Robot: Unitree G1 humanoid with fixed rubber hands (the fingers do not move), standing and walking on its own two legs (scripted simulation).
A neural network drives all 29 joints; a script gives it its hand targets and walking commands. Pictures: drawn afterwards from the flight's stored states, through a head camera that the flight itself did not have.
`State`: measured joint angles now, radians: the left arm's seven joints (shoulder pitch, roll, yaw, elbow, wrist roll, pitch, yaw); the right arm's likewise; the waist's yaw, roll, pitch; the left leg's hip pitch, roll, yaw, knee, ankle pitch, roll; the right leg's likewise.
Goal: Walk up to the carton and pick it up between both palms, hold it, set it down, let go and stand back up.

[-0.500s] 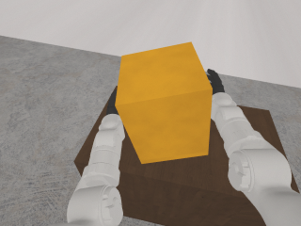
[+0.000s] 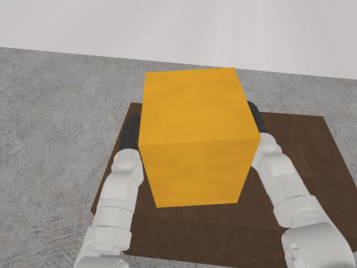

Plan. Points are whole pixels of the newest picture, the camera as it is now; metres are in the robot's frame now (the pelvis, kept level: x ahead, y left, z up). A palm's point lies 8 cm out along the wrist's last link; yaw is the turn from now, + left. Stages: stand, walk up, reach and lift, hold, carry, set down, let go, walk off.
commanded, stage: reach and lift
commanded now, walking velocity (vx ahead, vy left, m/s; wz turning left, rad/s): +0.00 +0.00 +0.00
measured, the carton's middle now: (193, 140) +0.38 -0.02 +0.08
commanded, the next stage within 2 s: hold in 1.44 s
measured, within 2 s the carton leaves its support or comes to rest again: neither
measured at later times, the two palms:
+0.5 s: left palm (121, 148) +0.34 +0.14 +0.11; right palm (258, 135) +0.36 -0.16 +0.12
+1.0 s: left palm (125, 133) +0.34 +0.12 +0.15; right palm (275, 131) +0.33 -0.17 +0.16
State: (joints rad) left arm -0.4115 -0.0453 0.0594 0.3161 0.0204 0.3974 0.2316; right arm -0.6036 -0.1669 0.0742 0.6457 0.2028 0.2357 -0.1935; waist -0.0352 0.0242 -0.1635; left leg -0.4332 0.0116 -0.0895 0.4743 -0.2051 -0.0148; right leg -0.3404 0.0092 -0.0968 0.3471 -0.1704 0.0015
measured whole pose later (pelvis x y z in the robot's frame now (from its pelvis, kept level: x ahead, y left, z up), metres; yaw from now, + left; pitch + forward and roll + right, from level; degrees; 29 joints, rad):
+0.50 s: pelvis -0.01 +0.00 +0.00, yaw -2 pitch +6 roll -2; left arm -0.38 -0.08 0.14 0.04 0.09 0.59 0.13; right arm -0.54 -0.10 0.03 0.35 0.15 0.43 -0.24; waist -0.03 0.00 -0.09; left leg -0.37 0.01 -0.06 0.44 -0.18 -0.01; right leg -0.31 0.01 -0.06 0.35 -0.15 0.00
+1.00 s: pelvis -0.04 +0.01 +0.00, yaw -3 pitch -2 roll -1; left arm -0.64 -0.04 0.20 0.41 0.16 0.60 0.08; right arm -0.73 -0.09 -0.10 0.69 0.14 0.41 -0.23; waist -0.04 -0.03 -0.08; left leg -0.24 0.01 -0.03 0.44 -0.18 0.00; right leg -0.19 0.00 -0.04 0.37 -0.15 0.01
